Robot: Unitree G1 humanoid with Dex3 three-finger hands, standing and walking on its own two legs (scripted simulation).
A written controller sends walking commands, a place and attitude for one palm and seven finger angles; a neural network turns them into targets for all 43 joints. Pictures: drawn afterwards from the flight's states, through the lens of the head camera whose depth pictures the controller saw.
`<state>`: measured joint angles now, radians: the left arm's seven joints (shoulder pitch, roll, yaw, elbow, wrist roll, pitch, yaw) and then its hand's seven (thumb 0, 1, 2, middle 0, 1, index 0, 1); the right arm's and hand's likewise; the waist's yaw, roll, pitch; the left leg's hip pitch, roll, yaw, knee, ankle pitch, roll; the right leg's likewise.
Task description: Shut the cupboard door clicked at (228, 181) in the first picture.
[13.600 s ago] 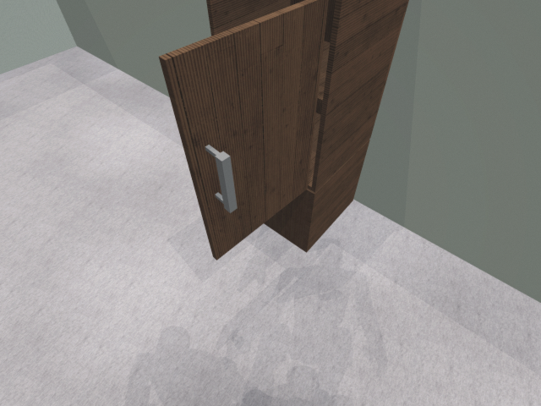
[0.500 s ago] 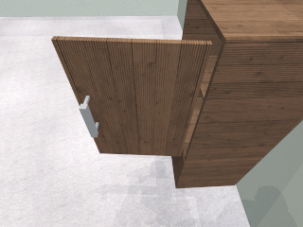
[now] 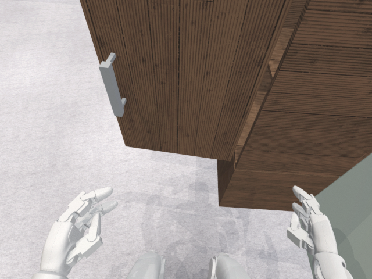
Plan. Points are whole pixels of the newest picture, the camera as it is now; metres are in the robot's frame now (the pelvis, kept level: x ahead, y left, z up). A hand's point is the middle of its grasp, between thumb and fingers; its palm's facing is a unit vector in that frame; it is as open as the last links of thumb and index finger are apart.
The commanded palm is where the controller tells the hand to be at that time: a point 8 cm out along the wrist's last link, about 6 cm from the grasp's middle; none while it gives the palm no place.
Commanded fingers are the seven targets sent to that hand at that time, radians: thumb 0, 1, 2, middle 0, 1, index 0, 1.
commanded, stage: raise the hand and make a fist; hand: left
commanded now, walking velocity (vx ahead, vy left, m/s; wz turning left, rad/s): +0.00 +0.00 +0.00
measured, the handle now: (115, 86) +0.54 +0.24 +0.08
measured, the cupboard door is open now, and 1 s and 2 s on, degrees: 85 85 85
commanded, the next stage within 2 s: bring the fist close to the handle in 1.46 s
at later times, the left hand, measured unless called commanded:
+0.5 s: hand (85, 215) +0.22 +0.21 +0.06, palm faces -0.06 -1.00 -0.02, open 3.7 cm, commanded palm +0.19 +0.26 +0.06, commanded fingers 0.00 0.90 0.90 -1.08 -1.26 -1.08 -1.26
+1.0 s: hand (75, 198) +0.24 +0.22 +0.08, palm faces -0.05 -1.00 -0.04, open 3.1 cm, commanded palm +0.22 +0.28 +0.08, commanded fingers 0.00 0.90 0.90 -1.30 -1.50 -1.30 -1.50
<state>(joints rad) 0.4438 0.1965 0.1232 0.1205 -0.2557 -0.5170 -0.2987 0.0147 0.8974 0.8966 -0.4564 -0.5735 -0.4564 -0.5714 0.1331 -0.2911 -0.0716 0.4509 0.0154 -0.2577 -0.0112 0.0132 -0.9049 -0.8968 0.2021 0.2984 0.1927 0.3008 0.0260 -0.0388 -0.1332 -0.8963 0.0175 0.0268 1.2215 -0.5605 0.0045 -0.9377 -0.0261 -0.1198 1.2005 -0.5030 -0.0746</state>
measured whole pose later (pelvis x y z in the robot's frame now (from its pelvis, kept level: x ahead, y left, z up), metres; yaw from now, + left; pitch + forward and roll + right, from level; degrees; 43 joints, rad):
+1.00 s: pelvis +0.02 +0.04 +0.02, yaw +0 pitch +14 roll -4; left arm 0.39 0.26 0.14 -0.09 -0.28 -0.34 -0.28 0.02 0.90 0.90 -1.28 -1.48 -1.28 -1.48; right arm 0.25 -0.23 0.05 0.44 0.01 -0.17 -0.03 0.01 -0.90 -0.90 0.21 0.30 0.20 0.30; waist 0.01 0.04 -0.14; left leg -0.85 0.01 0.01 1.15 -0.56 0.06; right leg -0.85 -0.03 -0.13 1.06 -0.46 -0.02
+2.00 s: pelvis +0.02 +0.02 +0.03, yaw +0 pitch +15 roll -1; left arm 0.01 0.28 0.20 0.26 -0.28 -0.34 -0.30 0.02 0.89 0.90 -1.30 -1.50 -1.30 -1.50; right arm 0.27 -0.26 0.03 0.54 0.03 -0.18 -0.05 0.01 -0.90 -0.90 0.21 0.30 0.20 0.30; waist -0.03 0.03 -0.13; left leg -0.82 0.01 0.02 1.08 -0.52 0.03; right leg -0.85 -0.01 -0.12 1.03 -0.45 -0.05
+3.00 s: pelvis +0.02 +0.02 +0.03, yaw -2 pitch +18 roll -1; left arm -0.51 0.33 0.29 0.84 -0.19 -0.47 -0.26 0.02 0.90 0.90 -1.30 -1.50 -1.30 -1.50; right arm 0.33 -0.26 0.01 0.62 0.01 -0.02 -0.02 0.01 -0.90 -0.90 0.21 0.30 0.20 0.30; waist -0.09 0.02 -0.12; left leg -0.86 0.02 0.06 1.04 -0.50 0.04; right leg -0.90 0.00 -0.08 1.00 -0.41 -0.03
